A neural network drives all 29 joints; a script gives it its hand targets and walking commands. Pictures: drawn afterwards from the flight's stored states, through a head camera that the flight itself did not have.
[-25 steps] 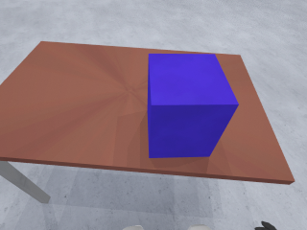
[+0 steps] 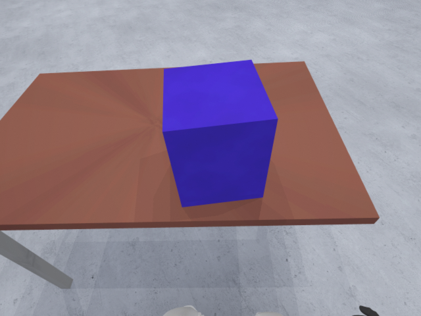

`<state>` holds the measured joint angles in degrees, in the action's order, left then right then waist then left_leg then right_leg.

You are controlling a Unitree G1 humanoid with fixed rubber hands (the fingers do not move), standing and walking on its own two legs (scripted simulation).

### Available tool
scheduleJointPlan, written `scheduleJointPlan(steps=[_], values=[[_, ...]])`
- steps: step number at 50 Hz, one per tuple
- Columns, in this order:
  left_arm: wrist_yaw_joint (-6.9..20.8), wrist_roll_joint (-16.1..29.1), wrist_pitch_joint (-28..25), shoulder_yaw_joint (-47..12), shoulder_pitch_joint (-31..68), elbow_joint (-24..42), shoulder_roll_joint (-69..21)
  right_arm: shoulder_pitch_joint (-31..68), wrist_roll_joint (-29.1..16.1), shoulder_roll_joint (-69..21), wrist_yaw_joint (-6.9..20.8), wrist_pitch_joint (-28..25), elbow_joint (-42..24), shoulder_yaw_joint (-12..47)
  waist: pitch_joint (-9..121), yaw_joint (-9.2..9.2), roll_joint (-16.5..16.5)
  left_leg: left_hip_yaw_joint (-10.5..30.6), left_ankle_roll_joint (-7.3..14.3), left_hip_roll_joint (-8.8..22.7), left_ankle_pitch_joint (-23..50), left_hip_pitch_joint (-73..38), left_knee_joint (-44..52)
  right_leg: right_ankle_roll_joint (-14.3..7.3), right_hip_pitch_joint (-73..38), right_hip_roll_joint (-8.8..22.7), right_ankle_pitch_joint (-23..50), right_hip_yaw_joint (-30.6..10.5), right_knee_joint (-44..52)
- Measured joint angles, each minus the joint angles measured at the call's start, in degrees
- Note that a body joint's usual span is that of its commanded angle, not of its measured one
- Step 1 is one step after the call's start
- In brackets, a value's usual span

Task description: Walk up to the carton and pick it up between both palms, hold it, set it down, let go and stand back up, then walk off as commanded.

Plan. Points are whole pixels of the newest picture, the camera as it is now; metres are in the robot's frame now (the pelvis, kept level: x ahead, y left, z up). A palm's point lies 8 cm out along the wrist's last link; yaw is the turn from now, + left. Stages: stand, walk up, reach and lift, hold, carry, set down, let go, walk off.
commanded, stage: walk up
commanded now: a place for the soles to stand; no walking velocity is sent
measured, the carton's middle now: (215, 136) +0.49 +0.01 +0.06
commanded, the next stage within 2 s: none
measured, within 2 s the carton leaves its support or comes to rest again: neither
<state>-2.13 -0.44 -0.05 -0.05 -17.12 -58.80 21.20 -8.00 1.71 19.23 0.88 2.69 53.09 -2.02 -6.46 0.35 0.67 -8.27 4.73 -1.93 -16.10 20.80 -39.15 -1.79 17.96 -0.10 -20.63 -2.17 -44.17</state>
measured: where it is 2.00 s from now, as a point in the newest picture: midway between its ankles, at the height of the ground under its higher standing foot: outside the picture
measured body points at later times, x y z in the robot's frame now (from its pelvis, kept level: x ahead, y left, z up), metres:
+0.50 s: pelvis +0.02 +0.03 +0.01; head +0.04 +0.04 +0.46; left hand +0.09 +0.33 -0.13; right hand +0.04 -0.28 -0.12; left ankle +0.00 +0.12 -0.71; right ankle +0.04 -0.11 -0.70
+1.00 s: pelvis +0.06 +0.01 +0.01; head +0.10 +0.02 +0.46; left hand +0.15 +0.31 -0.12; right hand +0.14 -0.30 -0.11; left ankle +0.03 +0.12 -0.71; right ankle +0.06 -0.11 -0.71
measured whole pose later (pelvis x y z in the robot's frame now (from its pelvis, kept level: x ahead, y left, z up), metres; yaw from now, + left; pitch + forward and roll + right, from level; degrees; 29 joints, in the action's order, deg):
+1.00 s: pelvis +0.06 +0.01 +0.01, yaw -1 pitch -1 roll +0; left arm -1.0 -0.7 -0.9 0.0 -6.2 -58.4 20.9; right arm -7.2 1.7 20.3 -0.7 -3.5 58.4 -2.0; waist -6.3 0.1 1.3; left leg -2.4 1.7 -0.3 -22.5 14.3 -37.8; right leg -0.5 17.5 -0.1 -22.6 -2.1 -39.5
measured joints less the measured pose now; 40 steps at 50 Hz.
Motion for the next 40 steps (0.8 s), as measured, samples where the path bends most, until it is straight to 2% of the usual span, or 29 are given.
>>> scheduleJointPlan(steps=[3,5,8,12,16,17,18,20,25,31,33,36,38,40], values=[[0.1,-0.21,-0.05,0.02,-0.14,0.39,-0.26,-0.59,0.0,0.34,0.02,0.26,0.95,0.0,0.03,-1.3,0.02,1.65,-1.78,-0.09,-7.03,1.56,-9.1,-0.87,0.01,0.01,0.31,-0.27,0.06],[0.1,-0.21,-0.34,0.01,0.06,0.86,-0.26,-1.1,0.0,0.85,0.21,0.27,1.86,0.0,0.05,-1.65,-0.16,3.59,-2.0,-0.07,-7.12,1.47,-14.02,-0.91,0.14,-0.01,0.52,-0.35,0.19],[0.1,-0.22,-0.76,0.01,0.94,1.55,-0.27,-2.25,0.0,1.65,0.36,0.29,3.14,0.0,0.08,-1.63,-0.52,5.79,-2.33,-0.07,-7.17,-0.04,-16.31,-0.31,0.76,-0.03,0.82,-0.28,0.24],[0.15,-0.22,-0.96,0.0,2.47,2.97,-0.27,-4.0,0.0,2.62,0.36,0.28,5.2,0.0,0.1,-1.61,-1.05,6.53,-2.66,0.14,-8.98,-2.79,-14.63,-0.08,1.27,-0.04,0.72,-0.07,0.25],[0.6,-0.22,-0.95,0.0,3.51,4.12,-0.28,-5.32,-0.01,3.0,0.35,-0.6,6.05,0.01,0.1,-1.56,-1.08,6.55,-2.66,0.17,-13.54,-5.56,-7.19,0.43,1.27,-0.05,0.32,0.01,0.25],[0.73,-0.22,-0.92,0.0,3.77,4.22,-0.28,-5.53,-0.01,3.02,0.32,-1.06,6.16,0.01,0.1,-1.48,-1.09,6.56,-2.66,0.21,-12.78,-6.3,-4.21,0.82,1.27,-0.06,0.24,0.07,0.25],[0.81,-0.22,-0.73,0.0,4.07,4.2,-0.28,-5.67,-0.01,2.96,0.26,-1.64,6.3,0.01,0.07,-1.43,-0.95,6.43,-2.67,0.2,-8.36,-6.58,-2.57,1.14,1.25,0.0,0.16,0.0,0.25],[0.9,-0.22,-0.14,0.01,4.64,3.92,-0.29,-6.09,-0.01,2.45,-0.07,-2.96,6.45,0.01,0.09,-1.32,-0.23,5.86,-2.53,-0.07,-5.88,-6.73,-2.22,1.07,1.24,0.08,-0.12,-0.74,0.25],[0.91,-0.22,0.14,0.01,6.09,3.01,-0.29,-6.75,-0.01,1.51,-0.54,-4.75,6.33,0.01,0.09,-0.4,0.35,5.88,-2.02,0.34,-7.14,-7.8,-0.11,1.02,1.25,0.03,-1.51,-0.77,0.24],[0.92,-0.22,0.12,0.01,8.71,2.21,-0.29,-5.88,0.0,1.34,-1.41,-5.5,5.73,0.0,0.1,-0.23,0.66,5.85,-2.12,0.52,-7.62,-7.84,0.69,-0.05,1.2,0.04,-1.51,-0.79,1.01],[0.92,-0.22,-0.13,0.01,9.47,2.14,-0.28,-5.19,0.0,1.33,-1.59,-5.48,5.55,0.01,0.11,-0.24,0.66,5.83,-2.46,0.52,-8.06,-7.83,0.5,-0.3,0.59,0.06,1.37,-0.81,3.98],[0.92,-0.22,-1.16,0.01,9.94,2.02,-0.29,-2.98,-0.02,1.31,-1.75,-5.05,5.36,0.0,0.05,-0.22,0.59,5.82,-3.03,0.75,-7.22,-6.68,-1.92,1.74,0.28,0.03,0.48,-0.82,4.25],[0.92,-0.22,-1.43,0.01,9.88,1.77,-0.29,-1.35,-0.02,1.32,-1.86,-4.83,4.81,0.0,0.08,-0.2,0.57,5.84,-3.05,0.75,-10.15,-5.51,-4.79,1.58,-0.07,0.04,0.03,-0.87,4.25],[0.92,-0.22,-1.43,0.0,9.88,1.33,-0.3,0.22,-0.02,1.34,-1.84,-4.87,4.36,0.01,0.15,-0.17,0.52,5.89,-3.05,0.78,-13.09,-5.45,-3.76,1.52,-0.33,0.01,-0.14,-0.96,4.26]])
